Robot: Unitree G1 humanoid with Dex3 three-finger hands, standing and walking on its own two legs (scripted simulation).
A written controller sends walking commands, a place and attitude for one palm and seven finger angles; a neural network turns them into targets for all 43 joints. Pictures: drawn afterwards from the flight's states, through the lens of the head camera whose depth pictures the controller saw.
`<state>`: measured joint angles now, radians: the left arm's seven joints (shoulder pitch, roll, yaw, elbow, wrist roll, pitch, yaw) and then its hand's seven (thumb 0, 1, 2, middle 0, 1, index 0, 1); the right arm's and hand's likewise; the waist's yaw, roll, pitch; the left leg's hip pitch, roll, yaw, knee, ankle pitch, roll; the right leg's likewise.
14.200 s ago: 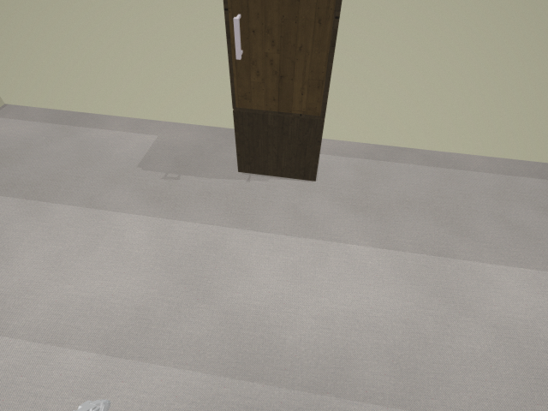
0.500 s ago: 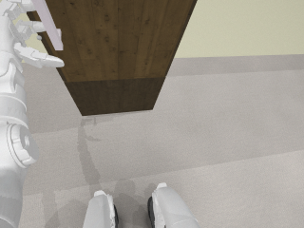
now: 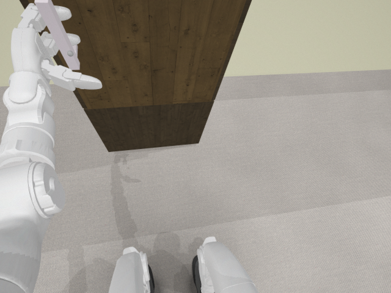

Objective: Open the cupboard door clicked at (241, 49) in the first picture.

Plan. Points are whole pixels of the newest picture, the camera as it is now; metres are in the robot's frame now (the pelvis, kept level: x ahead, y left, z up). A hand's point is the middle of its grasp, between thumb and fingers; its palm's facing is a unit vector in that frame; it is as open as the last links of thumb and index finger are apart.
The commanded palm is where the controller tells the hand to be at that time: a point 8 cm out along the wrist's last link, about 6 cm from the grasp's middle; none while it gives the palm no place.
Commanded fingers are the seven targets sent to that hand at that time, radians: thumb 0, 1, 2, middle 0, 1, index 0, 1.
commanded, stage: slide the fingers in behind the handle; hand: left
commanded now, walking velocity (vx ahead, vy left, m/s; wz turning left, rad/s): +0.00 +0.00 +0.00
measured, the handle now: (61, 29) +0.61 +0.17 +0.08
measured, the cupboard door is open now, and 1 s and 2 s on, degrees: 0 0 7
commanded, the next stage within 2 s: close the thumb around the handle in 0.74 s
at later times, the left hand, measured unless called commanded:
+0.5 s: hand (78, 54) +0.56 +0.15 +0.07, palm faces +0.01 -1.00 -0.02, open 14.0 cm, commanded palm +0.53 +0.18 +0.07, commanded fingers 0.00 -0.50 0.30 -0.30 -1.20 -0.30 -1.20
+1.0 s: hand (76, 56) +0.55 +0.15 +0.07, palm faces +0.01 -1.00 -0.02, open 13.4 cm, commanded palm +0.53 +0.18 +0.07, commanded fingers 0.00 0.00 0.52 -0.34 -1.25 -0.34 -1.25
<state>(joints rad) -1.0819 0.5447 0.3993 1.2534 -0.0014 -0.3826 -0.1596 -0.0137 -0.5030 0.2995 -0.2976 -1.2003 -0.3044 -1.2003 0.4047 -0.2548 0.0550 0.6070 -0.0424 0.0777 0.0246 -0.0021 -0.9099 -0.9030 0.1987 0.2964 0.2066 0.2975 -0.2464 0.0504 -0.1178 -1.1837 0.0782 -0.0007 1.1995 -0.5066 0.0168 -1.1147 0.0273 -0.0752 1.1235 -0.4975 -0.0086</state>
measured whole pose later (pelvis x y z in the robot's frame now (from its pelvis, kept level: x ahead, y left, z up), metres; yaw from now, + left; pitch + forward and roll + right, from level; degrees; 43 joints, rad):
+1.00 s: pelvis +0.00 +0.00 +0.00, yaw +1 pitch +27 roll -4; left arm -1.06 0.46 0.34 1.25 -0.02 -0.43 -0.10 -0.01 -0.40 0.34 -0.30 -1.21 -0.29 -1.21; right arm 0.40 -0.25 0.04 0.64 -0.05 0.08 0.04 0.00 -0.91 -0.90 0.20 0.30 0.21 0.30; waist -0.23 0.05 -0.13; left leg -1.17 0.06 0.00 1.19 -0.50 0.02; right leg -1.09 0.01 -0.07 1.12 -0.50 0.00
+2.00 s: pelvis +0.02 +0.00 +0.02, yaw +0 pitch +25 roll -3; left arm -0.77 0.35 0.32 0.97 -0.09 -0.41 -0.12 0.00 0.77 0.79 -0.39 -1.35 -0.37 -1.35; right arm 0.41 -0.24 0.02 0.59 -0.01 0.11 0.05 0.00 -0.91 -0.90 0.20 0.30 0.21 0.30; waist -0.18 0.05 -0.15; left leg -1.05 0.07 0.04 1.11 -0.50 0.02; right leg -1.00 0.02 -0.03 1.06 -0.50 0.00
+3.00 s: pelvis +0.01 -0.06 +0.03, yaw +6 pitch +15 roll +2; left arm -0.11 -0.13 -0.20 0.40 0.08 -0.36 0.59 0.01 0.49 0.72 -0.38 -1.31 -0.39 -1.32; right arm 0.18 -0.20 -0.02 0.61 -0.08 -0.03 0.02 0.01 -0.91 -0.90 0.20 0.30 0.20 0.30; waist -0.02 0.04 -0.16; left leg -0.84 0.03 -0.03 1.01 -0.44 -0.05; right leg -0.81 -0.01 -0.10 1.08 -0.54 -0.09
